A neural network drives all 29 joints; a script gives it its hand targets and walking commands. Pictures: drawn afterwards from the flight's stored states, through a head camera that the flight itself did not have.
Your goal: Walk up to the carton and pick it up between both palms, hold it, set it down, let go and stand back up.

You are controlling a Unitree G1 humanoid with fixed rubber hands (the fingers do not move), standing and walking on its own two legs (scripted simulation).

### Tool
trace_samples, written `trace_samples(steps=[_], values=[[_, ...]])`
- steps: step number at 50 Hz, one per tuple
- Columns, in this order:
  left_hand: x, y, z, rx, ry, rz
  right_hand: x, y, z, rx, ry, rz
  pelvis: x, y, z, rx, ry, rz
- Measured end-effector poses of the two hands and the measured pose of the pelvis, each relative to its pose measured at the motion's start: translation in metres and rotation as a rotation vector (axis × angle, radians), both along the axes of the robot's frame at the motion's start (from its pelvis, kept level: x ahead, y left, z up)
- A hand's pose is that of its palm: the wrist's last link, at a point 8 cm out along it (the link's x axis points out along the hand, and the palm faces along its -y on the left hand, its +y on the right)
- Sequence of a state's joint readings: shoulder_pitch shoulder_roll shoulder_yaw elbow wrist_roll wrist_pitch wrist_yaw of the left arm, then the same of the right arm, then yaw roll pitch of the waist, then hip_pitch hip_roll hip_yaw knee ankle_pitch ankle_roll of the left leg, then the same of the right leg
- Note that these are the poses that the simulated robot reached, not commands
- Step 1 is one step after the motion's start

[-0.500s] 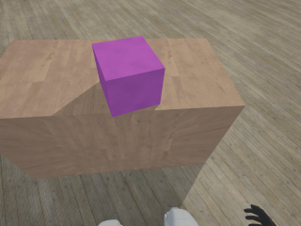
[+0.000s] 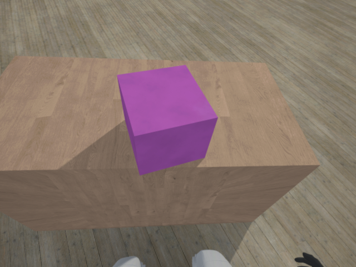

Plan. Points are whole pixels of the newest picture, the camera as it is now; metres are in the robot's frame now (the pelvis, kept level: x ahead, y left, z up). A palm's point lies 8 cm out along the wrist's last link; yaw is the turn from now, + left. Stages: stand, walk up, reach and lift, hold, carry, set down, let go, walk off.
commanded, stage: walk up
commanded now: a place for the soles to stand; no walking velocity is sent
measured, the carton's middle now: (163, 118) +0.51 +0.04 -0.01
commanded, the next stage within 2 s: stand in 1.12 s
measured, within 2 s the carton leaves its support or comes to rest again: neither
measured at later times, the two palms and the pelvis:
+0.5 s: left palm (58, 246) +0.18 +0.27 -0.11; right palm out of the picture +0.12 -0.34 -0.11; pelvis +0.05 -0.03 -0.01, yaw +1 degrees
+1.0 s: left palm out of the picture +0.13 +0.29 -0.10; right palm (305, 245) +0.17 -0.31 -0.08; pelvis +0.06 -0.02 +0.02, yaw +3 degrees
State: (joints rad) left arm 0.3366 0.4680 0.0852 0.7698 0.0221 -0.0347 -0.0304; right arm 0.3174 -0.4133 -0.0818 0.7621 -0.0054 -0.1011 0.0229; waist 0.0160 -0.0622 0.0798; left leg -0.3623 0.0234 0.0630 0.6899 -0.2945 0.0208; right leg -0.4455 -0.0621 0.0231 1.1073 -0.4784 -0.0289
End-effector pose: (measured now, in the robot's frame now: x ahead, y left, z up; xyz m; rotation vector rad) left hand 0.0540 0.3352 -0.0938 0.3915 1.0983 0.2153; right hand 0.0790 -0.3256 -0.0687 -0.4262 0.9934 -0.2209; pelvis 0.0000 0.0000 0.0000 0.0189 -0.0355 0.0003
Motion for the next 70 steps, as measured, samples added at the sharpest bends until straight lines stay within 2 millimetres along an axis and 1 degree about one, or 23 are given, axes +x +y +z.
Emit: trace_samples(steps=[4,6,8,10,12,15,18,22,28,37,47,52,58,65,70], values=[[0.05,-0.013,-0.002,-0.023,-0.037,-0.044,-0.004,-0.009,0.003,-0.026,0.037,-0.037,0.018,-0.004,0.002,-0.004,-0.003,-0.005],[0.072,-0.022,-0.003,-0.03,-0.055,-0.058,-0.006,-0.015,0.0,-0.033,0.062,-0.05,0.025,-0.009,-0.001,-0.009,-0.005,-0.004],[0.089,-0.031,-0.006,-0.028,-0.077,-0.07,-0.006,-0.023,-0.009,-0.033,0.088,-0.06,0.031,-0.014,-0.007,-0.011,-0.006,0.0],[0.102,-0.039,-0.01,-0.024,-0.093,-0.072,-0.004,-0.028,-0.021,-0.029,0.108,-0.068,0.035,-0.019,-0.014,-0.017,-0.006,0.003],[0.111,-0.046,-0.013,-0.033,-0.105,-0.072,0.001,-0.029,-0.031,-0.024,0.123,-0.08,0.038,-0.022,-0.017,-0.017,-0.006,0.009],[0.123,-0.053,-0.016,-0.046,-0.118,-0.072,0.008,-0.023,-0.04,-0.011,0.13,-0.078,0.041,-0.022,-0.02,-0.007,-0.006,0.009],[0.13,-0.057,-0.018,-0.059,-0.115,-0.052,0.014,-0.016,-0.043,0.006,0.136,-0.058,0.044,-0.024,-0.018,-0.001,-0.003,0.005],[0.13,-0.062,-0.016,-0.07,-0.104,-0.027,0.026,-0.014,-0.041,0.021,0.14,-0.044,0.048,-0.029,-0.012,-0.015,0.002,0.012],[0.117,-0.057,-0.013,-0.067,-0.057,0.005,0.047,-0.015,-0.032,0.02,0.112,-0.033,0.051,-0.028,-0.004,0.001,0.003,0.021],[0.097,-0.043,-0.007,-0.076,-0.009,0.069,0.065,-0.01,-0.019,0.01,0.12,-0.005,0.053,-0.023,0.008,-0.015,0.006,0.03],[0.079,-0.042,-0.004,-0.093,0.051,0.115,0.087,0.005,-0.012,0.04,0.128,0.017,0.061,-0.019,0.02,-0.021,0.002,0.042],[0.079,-0.042,-0.001,-0.097,0.059,0.13,0.096,0.014,-0.012,0.061,0.137,0.022,0.067,-0.017,0.024,-0.022,-0.001,0.05],[0.085,-0.042,0.002,-0.094,0.061,0.137,0.107,0.02,-0.012,0.076,0.138,0.023,0.072,-0.015,0.027,-0.02,-0.004,0.057],[0.094,-0.042,0.005,-0.09,0.053,0.139,0.113,0.021,-0.012,0.08,0.145,0.017,0.077,-0.015,0.029,-0.019,-0.002,0.064],[0.099,-0.042,0.006,-0.088,0.051,0.14,0.113,0.019,-0.013,0.076,0.153,0.01,0.08,-0.016,0.029,-0.019,-0.001,0.068]])
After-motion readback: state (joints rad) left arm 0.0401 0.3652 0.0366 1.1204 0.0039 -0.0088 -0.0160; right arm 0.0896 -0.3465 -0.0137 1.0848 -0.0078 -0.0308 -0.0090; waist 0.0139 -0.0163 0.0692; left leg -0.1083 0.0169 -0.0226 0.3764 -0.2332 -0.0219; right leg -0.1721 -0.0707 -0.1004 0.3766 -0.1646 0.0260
